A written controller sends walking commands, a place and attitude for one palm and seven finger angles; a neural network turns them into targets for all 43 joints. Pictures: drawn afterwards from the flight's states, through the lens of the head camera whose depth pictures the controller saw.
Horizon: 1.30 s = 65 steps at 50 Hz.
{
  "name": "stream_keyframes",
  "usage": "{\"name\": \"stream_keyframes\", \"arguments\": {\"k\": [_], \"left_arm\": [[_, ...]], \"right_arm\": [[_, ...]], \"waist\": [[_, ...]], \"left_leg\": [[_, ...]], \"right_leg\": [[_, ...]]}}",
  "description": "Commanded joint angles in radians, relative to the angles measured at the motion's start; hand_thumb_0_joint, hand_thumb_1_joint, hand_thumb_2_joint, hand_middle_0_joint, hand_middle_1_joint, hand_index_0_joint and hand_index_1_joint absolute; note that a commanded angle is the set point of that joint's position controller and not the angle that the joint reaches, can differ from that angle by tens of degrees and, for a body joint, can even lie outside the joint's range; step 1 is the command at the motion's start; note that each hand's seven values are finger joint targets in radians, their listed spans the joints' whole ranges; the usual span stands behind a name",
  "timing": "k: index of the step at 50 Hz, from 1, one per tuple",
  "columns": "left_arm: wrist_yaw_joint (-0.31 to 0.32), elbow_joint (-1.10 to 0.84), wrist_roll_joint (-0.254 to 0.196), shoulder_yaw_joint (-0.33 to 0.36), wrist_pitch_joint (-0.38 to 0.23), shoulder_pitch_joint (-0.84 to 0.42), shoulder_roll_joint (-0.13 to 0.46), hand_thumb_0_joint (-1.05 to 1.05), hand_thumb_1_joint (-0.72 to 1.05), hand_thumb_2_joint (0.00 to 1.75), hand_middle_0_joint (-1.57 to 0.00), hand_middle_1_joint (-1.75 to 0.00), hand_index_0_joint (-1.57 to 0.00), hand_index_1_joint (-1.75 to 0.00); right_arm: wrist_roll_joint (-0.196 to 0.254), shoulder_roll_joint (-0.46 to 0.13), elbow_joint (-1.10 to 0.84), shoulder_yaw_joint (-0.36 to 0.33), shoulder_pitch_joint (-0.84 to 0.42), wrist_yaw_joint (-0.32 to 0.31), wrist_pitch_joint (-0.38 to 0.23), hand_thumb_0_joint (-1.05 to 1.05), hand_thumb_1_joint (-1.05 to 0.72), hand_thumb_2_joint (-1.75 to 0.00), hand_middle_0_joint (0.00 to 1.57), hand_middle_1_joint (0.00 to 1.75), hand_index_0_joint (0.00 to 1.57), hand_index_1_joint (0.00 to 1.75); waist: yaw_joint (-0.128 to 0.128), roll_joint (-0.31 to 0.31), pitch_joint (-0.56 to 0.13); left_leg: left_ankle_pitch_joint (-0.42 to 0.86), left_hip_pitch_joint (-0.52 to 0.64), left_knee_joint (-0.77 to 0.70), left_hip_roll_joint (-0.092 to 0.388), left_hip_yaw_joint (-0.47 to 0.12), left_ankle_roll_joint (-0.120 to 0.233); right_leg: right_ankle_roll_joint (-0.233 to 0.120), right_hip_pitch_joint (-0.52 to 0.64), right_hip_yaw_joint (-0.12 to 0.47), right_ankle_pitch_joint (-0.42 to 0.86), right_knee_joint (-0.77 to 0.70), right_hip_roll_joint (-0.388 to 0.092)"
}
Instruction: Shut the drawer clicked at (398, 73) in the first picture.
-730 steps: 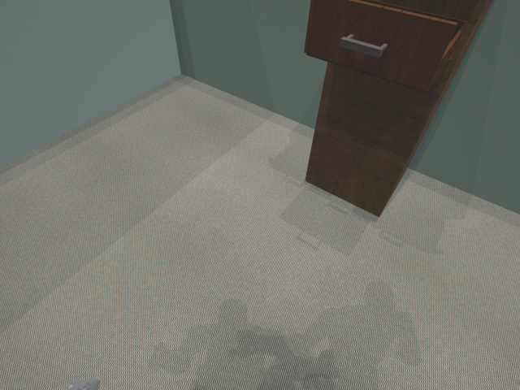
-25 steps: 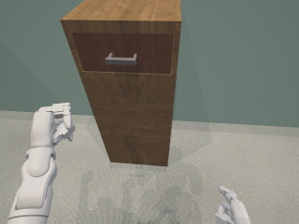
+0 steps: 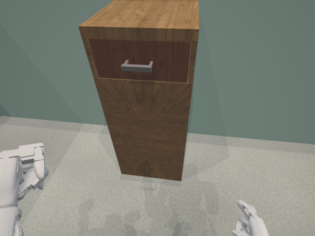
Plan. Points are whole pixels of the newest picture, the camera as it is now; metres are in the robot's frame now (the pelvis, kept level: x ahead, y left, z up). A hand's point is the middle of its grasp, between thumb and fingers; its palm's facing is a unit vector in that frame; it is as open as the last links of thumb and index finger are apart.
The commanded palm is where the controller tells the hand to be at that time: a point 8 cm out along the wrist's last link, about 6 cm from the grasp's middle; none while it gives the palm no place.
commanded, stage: draw the hand back to the body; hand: left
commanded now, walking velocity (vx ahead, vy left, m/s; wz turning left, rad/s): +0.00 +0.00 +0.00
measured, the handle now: (137, 65) +0.67 +0.18 +0.13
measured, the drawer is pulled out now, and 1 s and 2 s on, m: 0.00 0.00 0.00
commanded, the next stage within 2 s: step back with the hand held close in 0.02 s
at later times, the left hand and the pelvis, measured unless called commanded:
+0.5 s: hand (43, 176) +0.17 +0.25 +0.15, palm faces +0.31 -0.79 -0.52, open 3.3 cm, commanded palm +0.11 +0.29 +0.17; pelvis -0.03 +0.02 -0.01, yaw -1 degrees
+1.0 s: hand (8, 217) +0.09 +0.26 +0.16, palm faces +0.43 -0.76 -0.49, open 3.3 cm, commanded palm +0.02 +0.30 +0.17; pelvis -0.10 +0.01 -0.02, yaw +2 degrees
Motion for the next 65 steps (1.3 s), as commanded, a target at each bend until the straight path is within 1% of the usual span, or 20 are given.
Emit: {"name": "stream_keyframes", "arguments": {"k": [1,7,8,9,11,18,21,31,37,39,42,45,47,50,53,55,56,58,61,65], "left_arm": [[0.026,-0.198,-0.001,0.081,-0.065,-0.155,0.159,0.0,0.9,0.9,-1.4,-1.6,-1.4,-1.6],[0.023,-0.204,-0.004,0.095,-0.067,-0.117,0.16,0.0,0.9,0.9,-1.4,-1.6,-1.4,-1.6],[0.027,-0.246,-0.01,0.211,-0.105,-0.176,0.264,0.0,0.9,0.9,-1.4,-1.6,-1.4,-1.6],[0.018,-0.169,-0.006,0.162,-0.104,-0.066,0.196,0.0,0.9,0.9,-1.4,-1.6,-1.4,-1.6],[0.014,-0.197,0.0,0.143,-0.116,-0.023,0.182,0.0,0.9,0.9,-1.4,-1.6,-1.4,-1.6],[0.032,-0.27,-0.008,0.185,-0.137,0.091,0.219,0.0,0.9,0.9,-1.4,-1.6,-1.4,-1.6],[0.037,-0.289,-0.008,0.195,-0.14,0.105,0.226,0.0,0.9,0.9,-1.4,-1.6,-1.4,-1.6],[0.062,-0.294,0.017,0.209,-0.169,0.078,0.229,0.0,0.9,0.9,-1.4,-1.6,-1.4,-1.6],[0.079,-0.305,0.021,0.205,-0.192,0.052,0.228,0.0,0.9,0.9,-1.4,-1.6,-1.4,-1.6],[0.084,-0.324,0.023,0.198,-0.199,0.039,0.222,0.0,0.9,0.9,-1.4,-1.6,-1.4,-1.6],[0.086,-0.303,0.043,0.22,-0.21,0.059,0.215,0.0,0.9,0.9,-1.4,-1.6,-1.4,-1.6],[0.072,-0.3,0.051,0.237,-0.225,0.043,0.234,0.0,0.9,0.9,-1.4,-1.6,-1.4,-1.6],[0.063,-0.288,0.034,0.219,-0.23,0.066,0.224,0.0,0.9,0.9,-1.4,-1.6,-1.4,-1.6],[0.059,-0.333,0.015,0.211,-0.228,0.037,0.247,0.0,0.9,0.9,-1.4,-1.6,-1.4,-1.6],[0.076,-0.322,0.002,0.219,-0.215,0.058,0.256,0.0,0.9,0.9,-1.4,-1.6,-1.4,-1.6],[0.078,-0.359,0.0,0.221,-0.213,0.057,0.261,0.0,0.9,0.9,-1.4,-1.6,-1.4,-1.6],[0.08,-0.366,0.001,0.236,-0.222,0.069,0.266,0.0,0.9,0.9,-1.4,-1.6,-1.4,-1.6],[0.078,-0.379,0.034,0.26,-0.242,0.061,0.243,0.0,0.9,0.9,-1.4,-1.6,-1.4,-1.6],[0.068,-0.349,0.025,0.241,-0.239,0.058,0.24,0.0,0.9,0.9,-1.4,-1.6,-1.4,-1.6],[0.068,-0.336,-0.012,0.148,-0.211,0.065,0.18,0.0,0.9,0.9,-1.4,-1.6,-1.4,-1.6]], "right_arm": [[-0.001,-0.087,-0.159,-0.032,-0.139,-0.016,-0.073,0.0,-0.9,-0.9,0.2,0.3,0.2,0.3],[-0.006,-0.081,-0.159,-0.028,-0.146,-0.008,-0.078,0.0,-0.9,-0.9,0.2,0.3,0.2,0.3],[0.003,-0.11,-0.201,-0.027,-0.122,-0.002,-0.045,0.0,-0.9,-0.9,0.2,0.3,0.2,0.3],[0.0,-0.092,-0.186,-0.03,-0.119,0.0,-0.024,0.0,-0.9,-0.9,0.2,0.3,0.2,0.3],[0.0,-0.1,-0.202,-0.035,-0.124,0.002,-0.001,0.0,-0.9,-0.9,0.2,0.3,0.2,0.3],[0.008,-0.109,-0.25,-0.061,-0.109,-0.007,0.037,0.0,-0.9,-0.9,0.2,0.3,0.2,0.3],[0.013,-0.108,-0.264,-0.066,-0.112,-0.011,0.044,0.0,-0.9,-0.9,0.2,0.3,0.2,0.3],[0.019,-0.112,-0.276,-0.072,-0.091,-0.018,0.027,0.0,-0.9,-0.9,0.2,0.3,0.2,0.3],[0.014,-0.113,-0.259,-0.07,-0.059,-0.021,0.008,0.0,-0.9,-0.9,0.2,0.3,0.2,0.3],[0.011,-0.118,-0.258,-0.067,-0.058,-0.023,-0.002,0.0,-0.9,-0.9,0.2,0.3,0.2,0.3],[0.015,-0.126,-0.264,-0.071,-0.064,-0.03,-0.022,0.0,-0.9,-0.9,0.2,0.3,0.2,0.3],[0.013,-0.12,-0.27,-0.077,-0.081,-0.024,-0.043,0.0,-0.9,-0.9,0.2,0.3,0.2,0.3],[0.011,-0.109,-0.246,-0.072,-0.048,-0.013,-0.047,0.0,-0.9,-0.9,0.2,0.3,0.2,0.3],[0.009,-0.101,-0.224,-0.078,-0.054,0.002,-0.036,0.0,-0.9,-0.9,0.2,0.3,0.2,0.3],[0.008,-0.077,-0.201,-0.07,-0.065,0.005,-0.007,0.0,-0.9,-0.9,0.2,0.3,0.2,0.3],[0.008,-0.09,-0.21,-0.068,-0.077,-0.003,0.004,0.0,-0.9,-0.9,0.2,0.3,0.2,0.3],[0.008,-0.105,-0.222,-0.071,-0.085,-0.011,0.003,0.0,-0.9,-0.9,0.2,0.3,0.2,0.3],[0.001,-0.134,-0.243,-0.08,-0.099,-0.019,-0.028,0.0,-0.9,-0.9,0.2,0.3,0.2,0.3],[0.002,-0.11,-0.223,-0.096,-0.089,-0.005,-0.064,0.0,-0.9,-0.9,0.2,0.3,0.2,0.3],[-0.007,-0.091,-0.172,-0.076,-0.081,0.018,-0.083,0.0,-0.9,-0.9,0.2,0.3,0.2,0.3]], "waist": [[-0.022,-0.011,-0.005],[-0.01,-0.013,-0.019],[-0.063,-0.045,0.055],[-0.065,-0.099,0.032],[-0.071,-0.07,-0.009],[-0.069,-0.028,-0.2],[-0.068,-0.026,-0.2],[-0.083,-0.057,-0.085],[-0.093,-0.1,-0.087],[-0.096,-0.031,-0.077],[-0.085,0.097,-0.09],[-0.079,0.07,-0.082],[-0.096,-0.052,-0.07],[-0.097,-0.169,-0.116],[-0.098,-0.223,-0.149],[-0.103,-0.102,-0.132],[-0.102,0.011,-0.109],[-0.087,0.296,-0.126],[-0.077,0.098,-0.123],[-0.09,0.172,-0.093]], "left_leg": [[0.09,-0.106,-0.1,-0.019,0.004,0.033],[0.153,-0.114,-0.102,-0.016,0.002,0.026],[0.078,-0.2,-0.064,-0.013,0.001,0.048],[0.078,-0.193,-0.037,-0.02,-0.012,0.05],[0.115,-0.19,-0.025,-0.018,-0.006,0.046],[0.404,-0.202,-0.024,0.028,-0.029,0.036],[0.401,-0.247,-0.022,0.033,-0.04,0.032],[-0.174,-0.546,-0.048,0.037,-0.073,0.081],[-0.258,-0.468,0.059,0.01,-0.075,0.069],[-0.295,-0.515,0.0,0.035,-0.104,0.08],[-0.413,-0.765,-0.202,0.15,-0.218,0.131],[-0.347,-0.831,-0.128,0.126,-0.183,0.137],[-0.139,-0.645,0.0,0.04,-0.114,0.085],[-0.132,-0.431,0.209,-0.041,-0.042,0.037],[-0.079,-0.267,0.323,-0.059,-0.017,0.018],[-0.08,-0.256,0.154,-0.024,-0.071,0.033],[-0.179,-0.35,0.031,0.043,-0.158,0.064],[-0.581,-0.837,-0.344,0.282,-0.431,0.185],[-0.331,-0.672,-0.248,0.278,-0.35,0.197],[-0.148,-0.393,-0.246,0.208,-0.235,0.112]], "right_leg": [[-0.024,0.001,0.029,-0.055,-0.082,0.009],[-0.026,0.043,0.029,0.015,-0.068,0.012],[-0.019,-0.088,0.125,0.023,-0.126,-0.025],[-0.021,-0.105,0.118,-0.001,-0.143,-0.049],[-0.023,-0.114,0.108,0.029,-0.126,-0.06],[-0.004,-0.002,0.051,0.33,0.07,-0.042],[-0.001,0.001,0.053,0.346,0.108,-0.04],[-0.003,-0.025,0.134,0.024,0.107,-0.055],[-0.025,-0.206,0.171,-0.221,0.008,-0.09],[-0.013,-0.185,0.143,-0.216,0.061,-0.06],[0.025,0.074,0.067,-0.03,0.342,0.044],[0.02,0.149,0.11,0.117,0.357,0.045],[-0.016,-0.022,0.183,0.251,0.206,-0.01],[-0.077,-0.246,0.313,0.002,-0.013,-0.136],[-0.108,-0.408,0.286,-0.127,-0.088,-0.2],[-0.061,-0.429,0.193,-0.157,-0.005,-0.117],[-0.026,-0.389,0.158,-0.217,0.096,-0.045],[0.031,0.048,0.064,-0.145,0.595,0.138],[0.018,-0.074,0.119,-0.273,0.697,0.125],[-0.022,-0.189,0.056,-0.377,0.279,0.095]]}}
